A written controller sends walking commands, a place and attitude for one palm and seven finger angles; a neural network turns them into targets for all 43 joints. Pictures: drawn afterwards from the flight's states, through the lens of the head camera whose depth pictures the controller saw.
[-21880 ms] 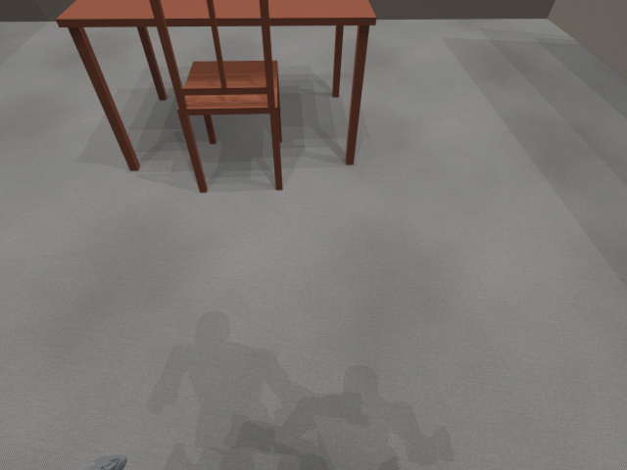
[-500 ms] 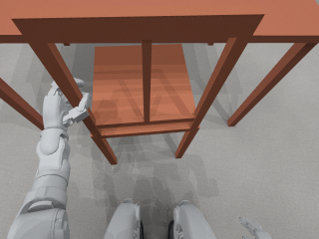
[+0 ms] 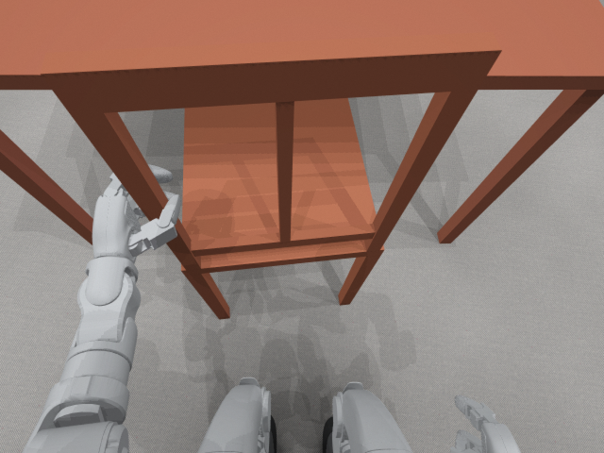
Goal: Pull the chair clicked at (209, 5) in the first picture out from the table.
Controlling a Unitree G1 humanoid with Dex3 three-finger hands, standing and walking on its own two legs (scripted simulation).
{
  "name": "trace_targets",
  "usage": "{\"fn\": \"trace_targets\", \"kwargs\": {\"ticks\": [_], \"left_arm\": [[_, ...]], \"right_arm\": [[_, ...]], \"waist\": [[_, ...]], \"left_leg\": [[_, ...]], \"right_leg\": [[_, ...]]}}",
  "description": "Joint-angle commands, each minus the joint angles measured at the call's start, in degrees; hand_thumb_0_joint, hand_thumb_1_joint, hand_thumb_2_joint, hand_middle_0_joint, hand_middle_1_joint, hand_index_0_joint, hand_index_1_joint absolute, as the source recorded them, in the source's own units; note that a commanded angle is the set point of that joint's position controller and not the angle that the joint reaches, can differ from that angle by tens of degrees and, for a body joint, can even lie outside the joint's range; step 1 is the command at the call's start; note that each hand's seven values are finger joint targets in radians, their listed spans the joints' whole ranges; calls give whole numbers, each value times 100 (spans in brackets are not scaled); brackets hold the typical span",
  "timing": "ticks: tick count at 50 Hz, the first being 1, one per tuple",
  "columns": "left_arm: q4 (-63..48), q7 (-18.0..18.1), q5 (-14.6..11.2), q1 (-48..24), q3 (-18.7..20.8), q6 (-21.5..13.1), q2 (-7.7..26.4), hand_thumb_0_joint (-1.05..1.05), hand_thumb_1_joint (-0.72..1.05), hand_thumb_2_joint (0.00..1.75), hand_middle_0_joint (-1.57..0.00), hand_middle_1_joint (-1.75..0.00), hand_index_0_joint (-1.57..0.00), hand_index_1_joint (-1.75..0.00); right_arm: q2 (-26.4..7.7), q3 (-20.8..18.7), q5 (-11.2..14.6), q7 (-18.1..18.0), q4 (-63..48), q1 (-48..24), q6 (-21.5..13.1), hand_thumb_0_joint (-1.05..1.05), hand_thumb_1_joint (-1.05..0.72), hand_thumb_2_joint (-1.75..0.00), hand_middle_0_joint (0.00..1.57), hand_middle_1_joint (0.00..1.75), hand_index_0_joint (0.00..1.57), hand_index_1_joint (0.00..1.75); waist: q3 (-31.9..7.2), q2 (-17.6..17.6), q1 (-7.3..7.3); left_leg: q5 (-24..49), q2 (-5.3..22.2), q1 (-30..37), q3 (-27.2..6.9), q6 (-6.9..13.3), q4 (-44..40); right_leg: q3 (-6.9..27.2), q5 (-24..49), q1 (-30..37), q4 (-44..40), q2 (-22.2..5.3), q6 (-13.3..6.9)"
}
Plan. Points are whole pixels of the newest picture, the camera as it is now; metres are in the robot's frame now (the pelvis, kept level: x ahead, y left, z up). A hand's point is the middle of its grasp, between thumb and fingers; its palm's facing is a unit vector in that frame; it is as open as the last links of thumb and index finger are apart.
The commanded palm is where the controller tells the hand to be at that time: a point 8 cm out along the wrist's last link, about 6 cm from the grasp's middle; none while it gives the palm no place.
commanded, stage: step backward, pulling the chair out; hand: left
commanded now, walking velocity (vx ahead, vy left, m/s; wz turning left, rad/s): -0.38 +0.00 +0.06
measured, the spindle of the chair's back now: (284, 186) +0.45 +0.03 +0.02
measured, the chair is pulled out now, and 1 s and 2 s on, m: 0.03 0.13 0.18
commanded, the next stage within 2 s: none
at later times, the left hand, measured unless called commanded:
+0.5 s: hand (181, 242) +0.37 +0.16 +0.02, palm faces +0.10 -0.98 -0.17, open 6.0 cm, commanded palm +0.35 +0.21 +0.02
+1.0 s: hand (196, 312) +0.28 +0.13 +0.02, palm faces +0.07 -0.98 -0.18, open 5.9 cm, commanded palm +0.28 +0.18 +0.02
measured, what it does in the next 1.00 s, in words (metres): rises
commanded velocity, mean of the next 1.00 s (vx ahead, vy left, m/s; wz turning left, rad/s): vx -0.38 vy -0.02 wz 0.10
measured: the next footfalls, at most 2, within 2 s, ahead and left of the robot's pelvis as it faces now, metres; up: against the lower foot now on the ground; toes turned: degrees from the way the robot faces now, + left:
left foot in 1.34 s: -0.13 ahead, +0.14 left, +0.00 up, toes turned +1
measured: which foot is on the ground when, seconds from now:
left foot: down 0.00-1.00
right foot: down 0.00-1.00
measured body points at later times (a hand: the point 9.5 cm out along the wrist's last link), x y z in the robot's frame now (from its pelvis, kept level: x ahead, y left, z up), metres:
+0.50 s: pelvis +0.00 -0.01 +0.09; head +0.11 -0.02 +0.53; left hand +0.36 +0.21 +0.04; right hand +0.03 -0.28 -0.05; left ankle +0.02 +0.08 -0.64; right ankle +0.01 -0.11 -0.64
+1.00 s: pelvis -0.07 -0.02 +0.09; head +0.02 -0.04 +0.53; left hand +0.27 +0.18 +0.04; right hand +0.00 -0.28 -0.05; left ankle +0.02 +0.08 -0.64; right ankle +0.00 -0.12 -0.64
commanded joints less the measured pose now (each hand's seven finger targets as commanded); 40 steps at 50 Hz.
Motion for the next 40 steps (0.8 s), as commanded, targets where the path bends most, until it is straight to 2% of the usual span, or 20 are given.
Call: {"fn": "trace_targets", "kwargs": {"ticks": [1,2,4,6,8,11,13,15,16,18,21,24,26,27,30,31,34,36,38,40], "left_arm": [[-569,714,352,-1286,-138,603,1321,0,90,90,-50,-145,-50,-145],[-265,820,413,-1408,-210,708,1261,0,90,90,-50,-145,-50,-145],[315,958,493,-1777,-212,815,1343,0,90,90,-50,-145,-50,-145],[647,1018,572,-2107,-100,777,1541,0,90,90,-50,-145,-50,-145],[963,971,610,-2199,-231,721,1372,0,90,90,-50,-145,-50,-145],[1136,840,628,-2030,-236,691,1386,0,90,90,-50,-145,-50,-145],[1145,760,614,-1838,-348,684,1189,0,90,90,-50,-145,-50,-145],[1107,722,603,-1716,-345,667,1136,0,90,90,-50,-145,-50,-145],[1075,731,614,-1659,-231,667,1301,0,90,90,-50,-145,-50,-145],[977,717,611,-1613,-318,654,1164,0,90,90,-50,-145,-50,-145],[943,740,596,-1420,-140,672,1369,0,90,90,-50,-145,-50,-145],[990,781,565,-1612,-299,685,1251,0,90,90,-50,-145,-50,-145],[1083,890,568,-1627,-143,714,1528,0,90,90,-50,-145,-50,-145],[1134,918,548,-1624,-281,732,1378,0,90,90,-50,-145,-50,-145],[1168,1006,511,-1739,-354,722,1397,0,90,90,-50,-145,-50,-145],[1240,1050,503,-1555,-197,753,1592,0,90,90,-50,-145,-50,-145],[1224,1061,481,-1586,-482,746,1258,0,90,90,-50,-145,-50,-145],[1179,1088,497,-1501,-456,761,1307,0,90,90,-50,-145,-50,-145],[974,1058,469,-1619,-725,723,1033,0,90,90,-50,-145,-50,-145],[1037,1026,440,-1688,-781,653,964,0,90,90,-50,-145,-50,-145]], "right_arm": [[-752,-296,287,-374,-607,594,254,0,-90,-90,20,30,20,30],[-764,-268,276,-450,-488,609,282,0,-90,-90,20,30,20,30],[-844,-256,230,-545,-272,696,309,0,-90,-90,20,30,20,30],[-913,-308,171,-572,-118,850,314,0,-90,-90,20,30,20,30],[-904,-349,121,-562,20,993,310,0,-90,-90,20,30,20,30],[-924,-450,54,-515,159,1077,272,0,-90,-90,20,30,20,30],[-878,-451,-4,-449,174,995,224,0,-90,-90,20,30,20,30],[-867,-454,-42,-406,193,955,179,0,-90,-90,20,30,20,30],[-904,-471,-50,-399,226,957,168,0,-90,-90,20,30,20,30],[-895,-471,-57,-376,240,952,144,0,-90,-90,20,30,20,30],[-946,-524,-36,-396,270,930,133,0,-90,-90,20,30,20,30],[-926,-533,28,-475,314,899,151,0,-90,-90,20,30,20,30],[-974,-542,81,-514,362,901,186,0,-90,-90,20,30,20,30],[-932,-522,102,-506,350,865,194,0,-90,-90,20,30,20,30],[-909,-479,161,-492,342,736,164,0,-90,-90,20,30,20,30],[-978,-499,179,-498,337,744,171,0,-90,-90,20,30,20,30],[-945,-463,224,-478,312,558,98,0,-90,-90,20,30,20,30],[-1006,-467,216,-518,378,587,29,0,-90,-90,20,30,20,30],[-988,-438,219,-541,307,493,-31,0,-90,-90,20,30,20,30],[-972,-423,227,-506,227,478,-85,0,-90,-90,20,30,20,30]], "waist": [[-2512,304,45],[-2149,87,2],[-1852,85,-12],[-1931,239,-4],[-2044,582,-15],[-2064,934,56],[-1855,1311,99],[-1722,1309,136],[-1742,1261,167],[-1699,1193,147],[-1817,700,172],[-1773,417,65],[-1801,393,32],[-1770,399,5],[-1542,183,-25],[-1486,64,-6],[-1229,-161,5],[-1316,-22,-12],[-1271,143,4],[-898,110,-12]], "left_leg": [[1365,309,3010,-621,-27,-2330],[1475,342,2977,-633,12,-2479],[2350,428,3208,-713,-6,-2775],[3457,534,3802,-754,-58,-2932],[4727,683,4546,-823,-111,-3006],[6029,944,5450,-1129,-167,-3315],[6299,1091,5829,-1227,-219,-3538],[6341,1160,5974,-1261,-231,-3699],[6420,1160,6028,-1278,-211,-3723],[6480,1163,6104,-1162,-249,-3741],[5847,1107,5829,-984,-161,-3706],[4531,915,5186,-667,-207,-3708],[3687,733,4847,-477,-242,-3630],[3300,647,4752,-395,-268,-3608],[1957,369,4361,-225,-305,-3545],[1549,285,4264,-235,-318,-3475],[797,117,4156,-236,-334,-3248],[1373,210,4468,-346,-302,-3630],[1937,544,4582,-674,-131,-4163],[878,760,4472,-992,79,-4554]], "right_leg": [[822,1759,2462,-2315,-361,125],[784,2059,2553,-2435,-358,158],[735,2902,2784,-2558,-393,246],[706,3619,2919,-2719,-435,320],[679,3945,2894,-2838,-426,319],[580,2764,2778,-3022,-234,240],[556,1922,2646,-3169,-157,195],[547,1657,2735,-3309,-115,154],[573,1750,2836,-3400,-97,152],[608,2051,3012,-3544,-138,127],[717,2939,3514,-3781,-214,124],[869,4367,3984,-3831,-490,119],[1018,4891,4202,-3838,-714,209],[1045,4961,4263,-3868,-814,244],[1203,4399,4269,-4164,-1086,362],[1337,4128,4262,-4313,-1207,340],[1433,3190,4092,-4668,-1454,239],[1216,3122,3995,-4526,-1313,189],[845,2301,3838,-4222,-777,339],[814,706,3430,-4225,-434,373]]}}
